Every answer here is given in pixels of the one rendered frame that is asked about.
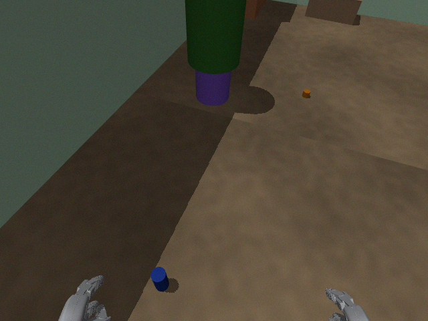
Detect potted plant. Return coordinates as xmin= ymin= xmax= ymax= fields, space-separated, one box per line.
xmin=185 ymin=0 xmax=247 ymax=106

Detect right robot hand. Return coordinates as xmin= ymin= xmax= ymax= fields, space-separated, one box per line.
xmin=325 ymin=288 xmax=370 ymax=321

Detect left robot hand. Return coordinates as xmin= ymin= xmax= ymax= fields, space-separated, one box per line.
xmin=58 ymin=276 xmax=110 ymax=321

